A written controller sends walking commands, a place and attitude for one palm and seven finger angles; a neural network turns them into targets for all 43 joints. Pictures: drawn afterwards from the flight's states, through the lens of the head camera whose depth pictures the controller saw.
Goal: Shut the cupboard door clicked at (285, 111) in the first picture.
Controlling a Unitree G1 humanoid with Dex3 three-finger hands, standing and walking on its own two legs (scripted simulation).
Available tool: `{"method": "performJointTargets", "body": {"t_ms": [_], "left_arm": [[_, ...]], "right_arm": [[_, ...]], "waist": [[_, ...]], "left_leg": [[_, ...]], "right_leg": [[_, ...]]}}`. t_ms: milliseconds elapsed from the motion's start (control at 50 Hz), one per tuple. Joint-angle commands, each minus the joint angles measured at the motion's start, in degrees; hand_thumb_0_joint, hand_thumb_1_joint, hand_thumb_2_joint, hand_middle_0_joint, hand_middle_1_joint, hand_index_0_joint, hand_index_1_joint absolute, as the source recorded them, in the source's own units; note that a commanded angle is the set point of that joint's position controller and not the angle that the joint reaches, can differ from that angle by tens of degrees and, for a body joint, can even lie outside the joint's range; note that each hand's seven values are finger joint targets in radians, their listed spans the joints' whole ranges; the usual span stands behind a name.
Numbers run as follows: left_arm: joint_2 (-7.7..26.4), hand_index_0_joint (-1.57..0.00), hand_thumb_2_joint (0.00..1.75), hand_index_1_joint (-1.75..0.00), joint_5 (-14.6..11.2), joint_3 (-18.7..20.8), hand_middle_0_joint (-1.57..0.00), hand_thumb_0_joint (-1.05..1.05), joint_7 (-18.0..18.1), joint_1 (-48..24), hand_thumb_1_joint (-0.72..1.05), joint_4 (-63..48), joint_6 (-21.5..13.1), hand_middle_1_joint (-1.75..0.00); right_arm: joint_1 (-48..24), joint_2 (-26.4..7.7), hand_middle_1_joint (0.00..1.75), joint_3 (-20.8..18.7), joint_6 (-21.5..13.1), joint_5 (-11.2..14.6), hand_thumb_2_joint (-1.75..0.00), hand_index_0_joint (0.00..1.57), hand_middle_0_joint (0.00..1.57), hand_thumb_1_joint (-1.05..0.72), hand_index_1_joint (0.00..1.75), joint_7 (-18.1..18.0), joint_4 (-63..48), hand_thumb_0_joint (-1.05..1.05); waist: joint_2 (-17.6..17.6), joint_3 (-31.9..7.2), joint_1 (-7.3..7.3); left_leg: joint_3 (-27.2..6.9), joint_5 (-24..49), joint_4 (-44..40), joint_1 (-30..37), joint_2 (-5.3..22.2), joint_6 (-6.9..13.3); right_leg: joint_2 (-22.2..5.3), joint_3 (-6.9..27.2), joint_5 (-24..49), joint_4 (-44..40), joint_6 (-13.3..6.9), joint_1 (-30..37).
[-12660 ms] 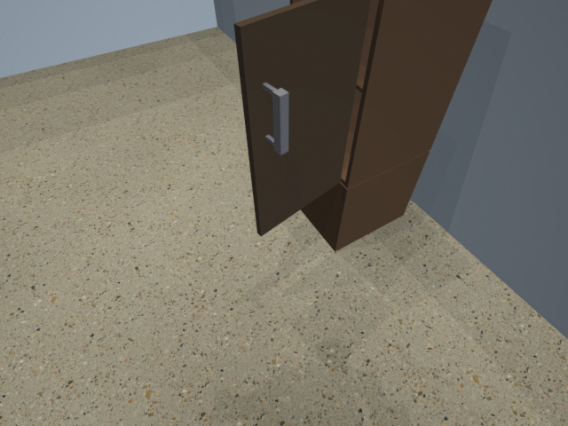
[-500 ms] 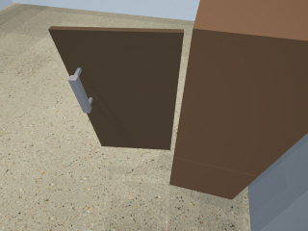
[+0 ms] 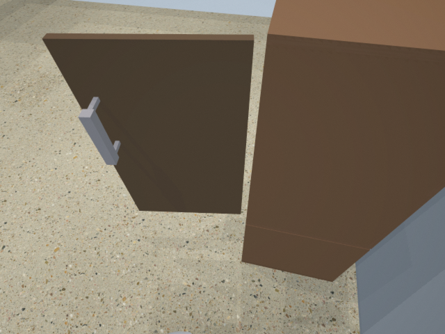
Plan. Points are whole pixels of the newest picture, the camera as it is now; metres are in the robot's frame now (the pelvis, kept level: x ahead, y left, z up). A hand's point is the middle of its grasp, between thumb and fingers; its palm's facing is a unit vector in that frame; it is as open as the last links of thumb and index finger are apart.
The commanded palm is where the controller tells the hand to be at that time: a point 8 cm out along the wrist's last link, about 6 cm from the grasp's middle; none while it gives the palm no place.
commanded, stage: come to a stop and stand still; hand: left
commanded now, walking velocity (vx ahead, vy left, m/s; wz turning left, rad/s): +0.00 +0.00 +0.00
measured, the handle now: (104, 132) +0.48 +0.27 +0.07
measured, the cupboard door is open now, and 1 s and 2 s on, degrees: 100 100 100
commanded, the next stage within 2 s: look again from close up in 0.24 s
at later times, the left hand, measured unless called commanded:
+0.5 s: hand out of the picture +0.00 +0.20 -0.16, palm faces +0.00 -0.97 -0.24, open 7.3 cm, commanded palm none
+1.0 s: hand out of the picture +0.01 +0.17 -0.16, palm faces -0.04 -0.98 -0.22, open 7.3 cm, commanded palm none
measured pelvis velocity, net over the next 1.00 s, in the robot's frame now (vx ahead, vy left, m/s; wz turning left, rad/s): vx -0.01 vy -0.01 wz -0.03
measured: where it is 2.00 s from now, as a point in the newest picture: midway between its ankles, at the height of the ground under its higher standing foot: outside the picture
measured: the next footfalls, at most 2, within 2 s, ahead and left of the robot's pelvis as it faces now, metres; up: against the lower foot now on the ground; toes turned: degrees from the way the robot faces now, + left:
right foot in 2.00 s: +0.09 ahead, +0.01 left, +0.00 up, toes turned -2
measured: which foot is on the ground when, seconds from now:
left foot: down 0.00-1.00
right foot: down 0.00-1.00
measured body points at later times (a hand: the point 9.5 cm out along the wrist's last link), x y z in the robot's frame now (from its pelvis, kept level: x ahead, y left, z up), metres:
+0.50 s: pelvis -0.01 +0.01 +0.00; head -0.01 -0.01 +0.45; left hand +0.00 +0.25 -0.14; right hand +0.03 -0.22 -0.15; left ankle -0.02 +0.11 -0.73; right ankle -0.02 -0.12 -0.73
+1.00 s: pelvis -0.01 -0.01 +0.01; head +0.01 -0.02 +0.46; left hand +0.01 +0.22 -0.14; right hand -0.03 -0.23 -0.16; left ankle -0.02 +0.11 -0.73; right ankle -0.02 -0.12 -0.73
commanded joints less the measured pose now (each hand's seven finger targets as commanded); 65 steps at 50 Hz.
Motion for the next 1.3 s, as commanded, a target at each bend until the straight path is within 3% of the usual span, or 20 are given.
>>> {"method": "performJointTargets", "body": {"t_ms": [0, 60, 80, 100, 120, 160, 240, 260, 280, 300, 320, 360, 400, 500, 540, 820, 980, 1100, 1180, 1280], "left_arm": [[8.6, -0.20, 0.90, -0.30, 0.1, 1.2, -0.20, 0.00, 0.6, 1.7, 0.90, -1.7, -1.5, -0.30], [8.3, -0.20, 0.90, -0.30, -0.5, 0.9, -0.20, 0.00, 0.6, 1.3, 0.90, -0.2, -1.6, -0.30], [7.0, -0.20, 0.90, -0.30, -1.0, 0.6, -0.20, 0.00, 0.4, 1.6, 0.90, 0.0, -1.6, -0.30], [5.2, -0.20, 0.90, -0.30, -1.3, 0.2, -0.20, 0.00, 0.0, 3.3, 0.90, 0.3, -1.6, -0.30], [4.1, -0.20, 0.90, -0.30, -1.1, 0.0, -0.20, 0.00, 0.0, 4.1, 0.90, 0.9, -1.4, -0.30], [4.4, -0.20, 0.90, -0.30, -0.8, 0.0, -0.20, 0.00, -0.1, 3.2, 0.90, 2.0, -0.6, -0.30], [4.4, -0.20, 0.90, -0.30, -0.7, -0.5, -0.20, 0.00, -0.3, 5.1, 0.90, 4.1, -1.2, -0.30], [5.1, -0.20, 0.90, -0.30, 0.2, -1.0, -0.20, 0.00, 2.7, 11.8, 0.90, 5.0, -2.5, -0.30], [7.3, -0.20, 0.90, -0.30, -0.2, -0.9, -0.20, 0.00, 2.5, 8.2, 0.90, 2.7, -3.4, -0.30], [6.9, -0.20, 0.90, -0.30, -0.4, -1.0, -0.20, 0.00, 2.1, 6.9, 0.90, 1.8, -3.5, -0.30], [6.3, -0.20, 0.90, -0.30, -0.4, -1.2, -0.20, 0.00, 1.7, 6.7, 0.90, 1.8, -3.7, -0.30], [5.5, -0.20, 0.90, -0.30, -0.4, -1.5, -0.20, 0.00, 1.4, 7.8, 0.90, 2.4, -3.4, -0.30], [4.5, -0.20, 0.90, -0.30, -0.5, -1.9, -0.20, 0.00, 1.2, 7.7, 0.90, 2.5, -2.9, -0.30], [5.3, -0.20, 0.90, -0.30, -0.5, -2.0, -0.20, 0.00, 0.6, 7.5, 0.90, 2.4, -2.5, -0.30], [5.6, -0.20, 0.90, -0.30, -0.5, -2.0, -0.20, 0.00, 0.5, 8.1, 0.90, 2.4, -2.4, -0.30], [5.9, -0.20, 0.90, -0.30, -0.7, -2.0, -0.20, 0.00, 0.5, 8.0, 0.90, 4.2, -2.9, -0.30], [5.3, -0.20, 0.90, -0.30, -0.8, -2.0, -0.20, 0.00, 0.6, 8.2, 0.90, 5.3, -3.0, -0.30], [6.8, -0.20, 0.90, -0.30, -0.4, -0.8, -0.20, 0.00, 0.8, 9.2, 0.90, 4.5, -2.6, -0.30], [8.3, -0.20, 0.90, -0.30, -0.3, 0.5, -0.20, 0.00, 1.1, 9.8, 0.90, 3.5, -2.4, -0.30], [7.3, -0.20, 0.90, -0.30, -0.1, 1.3, -0.20, 0.00, 1.2, 8.4, 0.90, 1.6, -1.6, -0.30]], "right_arm": [[2.4, -1.9, 0.30, 0.4, -1.0, 0.7, -0.90, 0.20, 0.20, -0.90, 0.30, 0.0, -2.1, 0.00], [4.9, -0.6, 0.30, 1.2, -1.8, 0.5, -0.90, 0.20, 0.20, -0.90, 0.30, 0.1, 0.2, 0.00], [5.7, -1.6, 0.30, 1.3, -2.5, 0.3, -0.90, 0.20, 0.20, -0.90, 0.30, 0.0, 0.9, 0.00], [4.5, -3.9, 0.30, 1.3, -3.4, -0.2, -0.90, 0.20, 0.20, -0.90, 0.30, -0.2, 0.7, 0.00], [2.8, -5.1, 0.30, 1.3, -3.5, -0.2, -0.90, 0.20, 0.20, -0.90, 0.30, -0.2, 0.4, 0.00], [0.1, -5.1, 0.30, 1.6, -3.5, -0.3, -0.90, 0.20, 0.20, -0.90, 0.30, -0.2, 0.7, 0.00], [2.0, -3.7, 0.30, 1.8, -3.9, 0.0, -0.90, 0.20, 0.20, -0.90, 0.30, -0.3, 1.8, 0.00], [-1.3, -5.2, 0.30, 1.7, -4.9, 0.6, -0.90, 0.20, 0.20, -0.90, 0.30, 0.0, -2.0, 0.00], [3.5, -1.8, 0.30, 2.3, -4.8, 0.2, -0.90, 0.20, 0.20, -0.90, 0.30, 0.4, -2.9, 0.00], [5.5, -2.1, 0.30, 2.5, -5.0, 0.2, -0.90, 0.20, 0.20, -0.90, 0.30, 0.5, -2.8, 0.00], [6.1, -2.2, 0.30, 2.7, -5.6, -0.3, -0.90, 0.20, 0.20, -0.90, 0.30, 0.5, -3.1, 0.00], [6.0, -3.4, 0.30, 2.8, -5.6, -0.1, -0.90, 0.20, 0.20, -0.90, 0.30, 0.1, -3.9, 0.00], [6.0, -4.2, 0.30, 3.0, -5.4, 0.0, -0.90, 0.20, 0.20, -0.90, 0.30, 0.0, -4.2, 0.00], [5.5, -4.7, 0.30, 3.3, -5.2, -0.1, -0.90, 0.20, 0.20, -0.90, 0.30, 0.4, -3.8, 0.00], [5.3, -4.6, 0.30, 3.6, -5.2, -0.2, -0.90, 0.20, 0.20, -0.90, 0.30, 0.5, -3.3, 0.00], [7.7, -3.5, 0.30, 4.2, -5.7, 0.0, -0.90, 0.20, 0.20, -0.90, 0.30, 0.3, 2.0, 0.00], [8.0, -3.0, 0.30, 4.3, -5.5, 0.0, -0.90, 0.20, 0.20, -0.90, 0.30, 0.1, 4.0, 0.00], [8.6, -2.0, 0.30, 4.0, -4.1, -0.2, -0.90, 0.20, 0.20, -0.90, 0.30, 0.6, 2.8, 0.00], [8.6, -1.8, 0.30, 3.5, -3.6, -0.1, -0.90, 0.20, 0.20, -0.90, 0.30, 0.7, 1.3, 0.00], [10.0, -2.9, 0.30, 2.9, -4.1, -0.2, -0.90, 0.20, 0.20, -0.90, 0.30, 0.6, 0.4, 0.00]], "waist": [[-14.5, -6.4, 0.32], [-9.2, -5.7, -0.95], [-5.1, -5.7, -0.88], [1.9, -6.4, 0.64], [2.7, -6.2, 1.74], [6.5, -1.6, 2.17], [1.3, -2.5, 1.97], [1.8, -4.8, 3.32], [2.8, -10.3, -0.31], [2.9, -11.3, -0.62], [6.8, -12.1, -0.13], [1.8, -8.6, 0.16], [-3.0, -3.6, 0.19], [-3.9, 1.3, 0.46], [-1.8, 1.6, 0.87], [-3.8, -2.1, 1.10], [-1.7, -2.1, 1.20], [-4.6, -0.5, 1.61], [-8.6, -0.5, 1.63], [-2.5, -1.9, 1.27]], "left_leg": [[0.2, -1.0, 2.7, 0.3, -1.0, -0.4], [1.0, 11.5, -15.7, 9.1, -0.8, -0.4], [-1.4, 18.9, -21.3, 13.2, 1.4, 0.6], [-7.0, 26.2, -22.7, 12.5, 7.0, 3.0], [-8.2, 24.3, -23.7, 8.2, 9.7, 4.4], [-7.8, 18.4, -26.6, 2.9, 8.0, 4.1], [-5.1, 16.5, -26.4, 5.6, 5.4, 3.0], [-1.1, 30.0, -12.8, 9.0, 4.9, 2.0], [-1.9, 21.0, -14.6, 9.0, 2.5, 2.1], [-2.8, 22.3, -16.8, 9.6, 3.4, 2.6], [-3.1, 30.7, -16.7, 10.8, 4.0, 3.4], [-4.0, 34.5, -17.1, 10.4, 5.0, 4.2], [-4.4, 28.5, -19.4, 8.1, 4.8, 4.6], [-4.5, 14.7, -24.3, 5.5, 3.5, 4.6], [-4.5, 12.4, -25.6, 4.9, 3.2, 4.6], [-2.5, 19.6, -24.9, 8.6, 3.5, 4.0], [-1.6, 20.0, -24.2, 9.0, 3.3, 3.5], [0.9, 12.7, -19.6, 5.3, 0.9, 2.6], [2.0, 11.3, -15.5, 3.4, -0.3, 2.0], [0.2, 21.9, -18.5, 8.2, 1.8, 3.3]], "right_leg": [[-13.2, 10.0, 41.9, -9.7, -10.4, 5.7], [-11.2, 9.5, 28.8, -8.6, -7.1, 2.2], [-9.1, 8.8, 22.0, -7.1, -4.4, -0.3], [-5.2, 6.5, 15.9, -6.9, -1.4, -0.2], [-3.7, 4.7, 9.4, -8.1, -0.3, 3.8], [-3.0, 3.5, 6.5, -8.0, 0.2, 5.3], [-4.1, 5.0, 9.3, -11.4, -0.6, 5.7], [-7.7, 7.8, 32.7, -8.2, -0.4, 2.5], [-8.9, 9.4, 28.2, -6.5, -2.5, 5.8], [-7.2, 7.9, 20.6, -5.0, -3.1, 4.5], [-5.8, 6.0, 21.8, -4.1, -3.3, 5.1], [-4.3, 4.6, 17.0, -4.5, -2.6, 3.6], [-3.9, 4.7, 12.4, -5.9, -2.3, 1.8], [-3.8, 6.7, 3.9, -8.8, -2.2, -0.5], [-3.9, 7.0, 3.1, -9.2, -2.3, -0.3], [-4.8, 7.4, 10.7, -10.0, -2.2, 2.7], [-5.3, 8.0, 12.6, -10.4, -2.5, 3.4], [-9.1, 12.7, 5.1, -12.1, -4.8, 2.6], [-13.2, 16.0, 9.1, -12.8, -7.1, 3.1], [-9.2, 9.3, 13.2, -4.1, -4.8, 0.7]]}}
